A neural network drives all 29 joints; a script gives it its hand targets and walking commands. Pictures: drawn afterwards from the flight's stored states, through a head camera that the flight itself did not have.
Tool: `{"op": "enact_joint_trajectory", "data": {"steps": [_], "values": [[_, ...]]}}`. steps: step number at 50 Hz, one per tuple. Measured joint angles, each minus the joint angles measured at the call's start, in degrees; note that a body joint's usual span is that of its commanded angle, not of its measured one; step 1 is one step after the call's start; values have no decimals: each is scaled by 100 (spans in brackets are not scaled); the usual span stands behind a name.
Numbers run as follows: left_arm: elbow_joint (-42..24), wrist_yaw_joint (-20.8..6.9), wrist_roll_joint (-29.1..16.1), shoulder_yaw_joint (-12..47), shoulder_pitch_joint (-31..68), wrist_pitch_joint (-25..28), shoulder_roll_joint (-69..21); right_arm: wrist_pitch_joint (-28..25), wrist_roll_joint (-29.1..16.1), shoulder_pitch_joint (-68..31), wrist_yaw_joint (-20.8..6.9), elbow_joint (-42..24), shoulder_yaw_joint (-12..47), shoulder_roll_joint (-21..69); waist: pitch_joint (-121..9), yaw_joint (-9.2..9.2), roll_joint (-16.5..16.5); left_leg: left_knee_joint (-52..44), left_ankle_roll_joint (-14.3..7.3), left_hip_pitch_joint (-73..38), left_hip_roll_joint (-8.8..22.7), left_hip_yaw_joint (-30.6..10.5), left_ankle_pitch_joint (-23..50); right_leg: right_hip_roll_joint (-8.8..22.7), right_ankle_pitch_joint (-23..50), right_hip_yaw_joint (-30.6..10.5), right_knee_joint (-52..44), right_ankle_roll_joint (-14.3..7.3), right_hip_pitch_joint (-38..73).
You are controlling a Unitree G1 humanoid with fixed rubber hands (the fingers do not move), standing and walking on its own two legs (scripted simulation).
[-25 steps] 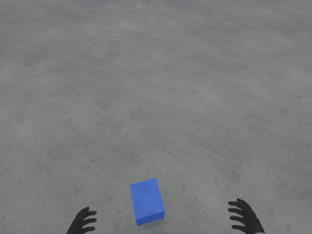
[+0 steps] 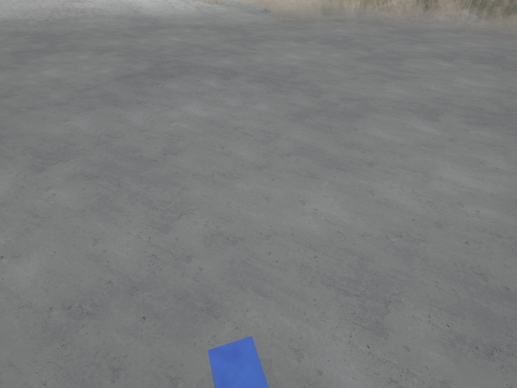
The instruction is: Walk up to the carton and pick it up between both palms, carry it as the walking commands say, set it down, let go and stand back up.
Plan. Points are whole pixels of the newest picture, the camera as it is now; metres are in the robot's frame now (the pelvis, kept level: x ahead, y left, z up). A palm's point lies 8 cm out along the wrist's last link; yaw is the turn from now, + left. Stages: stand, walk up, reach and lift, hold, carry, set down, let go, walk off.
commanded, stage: stand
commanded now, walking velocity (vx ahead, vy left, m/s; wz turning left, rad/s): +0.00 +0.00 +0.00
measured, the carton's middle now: (238, 379) +0.44 +0.08 -0.69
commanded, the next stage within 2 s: none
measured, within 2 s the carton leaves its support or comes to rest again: neither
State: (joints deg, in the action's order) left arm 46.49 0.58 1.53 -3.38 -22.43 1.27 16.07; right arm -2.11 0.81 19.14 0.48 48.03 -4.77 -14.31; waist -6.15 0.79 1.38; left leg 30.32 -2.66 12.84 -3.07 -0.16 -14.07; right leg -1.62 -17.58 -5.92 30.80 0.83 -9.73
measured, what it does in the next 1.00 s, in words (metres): stands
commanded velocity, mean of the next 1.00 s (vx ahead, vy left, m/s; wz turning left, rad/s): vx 0.00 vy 0.00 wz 0.00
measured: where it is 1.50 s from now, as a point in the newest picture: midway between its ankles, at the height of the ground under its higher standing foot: outside the picture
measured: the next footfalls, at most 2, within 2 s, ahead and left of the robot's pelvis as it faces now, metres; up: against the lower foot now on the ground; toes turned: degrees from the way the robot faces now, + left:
none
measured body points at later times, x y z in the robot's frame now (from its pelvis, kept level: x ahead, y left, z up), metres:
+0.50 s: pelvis -0.04 -0.01 +0.00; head -0.08 +0.00 +0.45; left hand +0.01 +0.27 -0.13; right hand +0.00 -0.28 -0.13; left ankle +0.03 +0.09 -0.73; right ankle -0.01 -0.13 -0.73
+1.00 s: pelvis -0.04 -0.02 +0.00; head -0.07 -0.01 +0.45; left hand -0.01 +0.27 -0.13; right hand +0.02 -0.30 -0.13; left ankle +0.03 +0.09 -0.73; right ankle -0.01 -0.13 -0.73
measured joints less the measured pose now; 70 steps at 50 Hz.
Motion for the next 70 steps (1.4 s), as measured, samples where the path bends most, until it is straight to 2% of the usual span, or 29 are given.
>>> {"op": "enact_joint_trajectory", "data": {"steps": [6,20,29,41,48,70], "values": [[154,-9,-10,89,-46,38,-26,49,13,89,-34,228,0,-75,137,42,-105,25,22,128,30,-63,108,-31,120,58,-37,-9,-86],[399,46,-22,134,130,1,13,105,-8,70,-26,663,142,-6,318,56,-124,-126,71,198,68,-134,380,-59,380,115,-184,-23,-150],[495,8,-62,107,207,8,30,91,13,-53,-36,685,156,-55,333,-52,-82,-187,97,286,56,-114,391,-46,457,80,-156,-39,-298],[696,-30,-12,83,103,5,35,97,-38,-189,-12,647,116,-220,411,-79,-190,-223,151,349,117,-221,571,-93,538,186,-231,-81,-319],[725,-21,-48,67,249,-14,30,100,-48,-182,-20,639,149,-196,441,-134,-146,-257,172,318,143,-223,542,-101,523,197,-275,-100,-291],[1009,17,-156,141,688,5,-6,56,-106,-251,94,888,303,-142,673,5,-193,-512,213,-14,156,-298,484,-86,501,249,-613,-127,91]]}}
